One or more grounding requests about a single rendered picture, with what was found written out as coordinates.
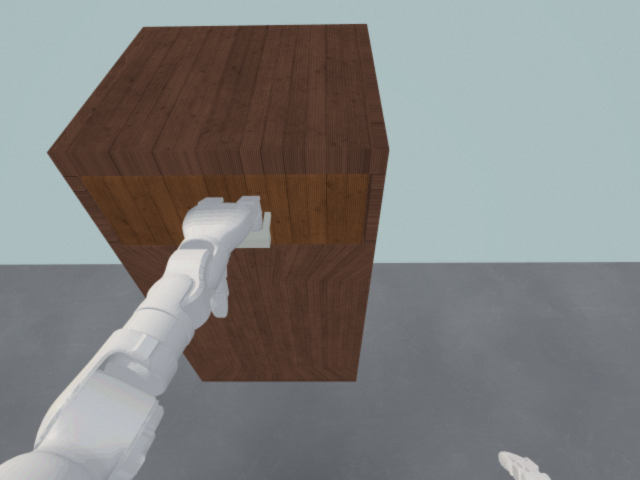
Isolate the robot left forearm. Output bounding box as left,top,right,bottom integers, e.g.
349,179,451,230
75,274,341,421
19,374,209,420
33,235,229,451

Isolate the left robot hand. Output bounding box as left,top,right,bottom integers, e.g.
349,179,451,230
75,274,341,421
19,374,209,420
182,196,262,318

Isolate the cabinet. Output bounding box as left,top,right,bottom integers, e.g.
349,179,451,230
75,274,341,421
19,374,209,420
47,24,389,382

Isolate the handle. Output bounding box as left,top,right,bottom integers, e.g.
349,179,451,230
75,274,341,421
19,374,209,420
236,212,271,248

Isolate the left robot upper arm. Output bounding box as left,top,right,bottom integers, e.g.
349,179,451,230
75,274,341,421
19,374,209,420
0,369,164,480

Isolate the drawer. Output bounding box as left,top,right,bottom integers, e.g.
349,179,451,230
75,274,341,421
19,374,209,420
81,174,369,245

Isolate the right robot hand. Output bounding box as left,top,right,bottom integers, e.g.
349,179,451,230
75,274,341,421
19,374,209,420
498,451,551,480

